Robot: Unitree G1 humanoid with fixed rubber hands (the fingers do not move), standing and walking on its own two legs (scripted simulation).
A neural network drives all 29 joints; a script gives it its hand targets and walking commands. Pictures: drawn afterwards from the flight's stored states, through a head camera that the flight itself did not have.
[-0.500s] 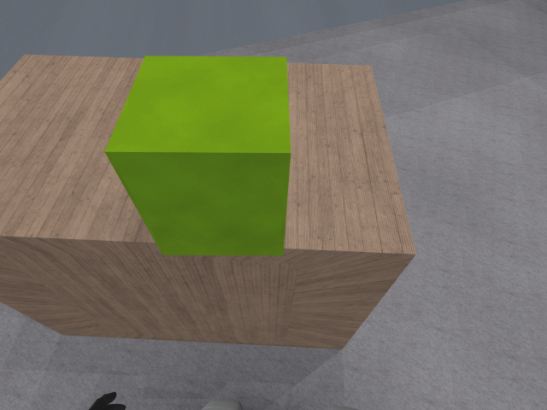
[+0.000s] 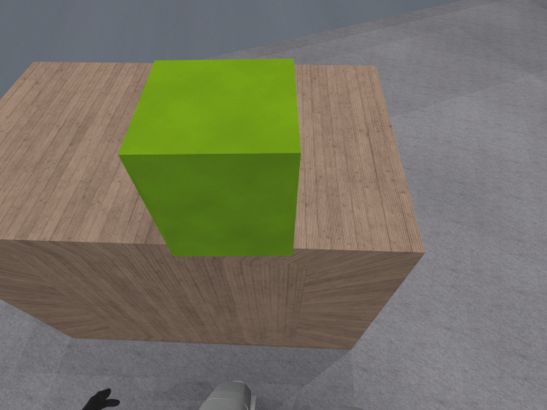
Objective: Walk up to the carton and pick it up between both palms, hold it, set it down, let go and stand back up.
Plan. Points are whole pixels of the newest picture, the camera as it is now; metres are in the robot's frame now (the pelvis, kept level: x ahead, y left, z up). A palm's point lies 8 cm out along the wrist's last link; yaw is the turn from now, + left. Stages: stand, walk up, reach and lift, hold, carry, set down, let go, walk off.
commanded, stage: walk up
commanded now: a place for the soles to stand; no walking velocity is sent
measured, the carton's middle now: (228, 165) +0.45 +0.10 +0.08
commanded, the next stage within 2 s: none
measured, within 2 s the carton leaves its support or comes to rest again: neither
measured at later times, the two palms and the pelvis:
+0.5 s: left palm out of the picture -0.02 +0.45 -0.11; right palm out of the picture +0.06 -0.19 -0.10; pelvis -0.02 +0.12 +0.00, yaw +5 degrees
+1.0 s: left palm out of the picture +0.05 +0.44 -0.09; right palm out of the picture +0.09 -0.20 -0.10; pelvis -0.01 +0.11 +0.00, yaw +5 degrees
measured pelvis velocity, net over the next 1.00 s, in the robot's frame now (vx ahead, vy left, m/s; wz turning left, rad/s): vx -0.01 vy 0.11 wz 0.09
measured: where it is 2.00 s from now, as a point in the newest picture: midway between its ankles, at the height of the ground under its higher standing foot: outside the picture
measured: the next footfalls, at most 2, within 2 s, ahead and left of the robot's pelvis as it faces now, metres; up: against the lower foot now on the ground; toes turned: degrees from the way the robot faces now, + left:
left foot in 0.24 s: +0.09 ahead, +0.22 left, +0.00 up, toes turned +0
right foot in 0.62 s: +0.01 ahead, +0.00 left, +0.00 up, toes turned +0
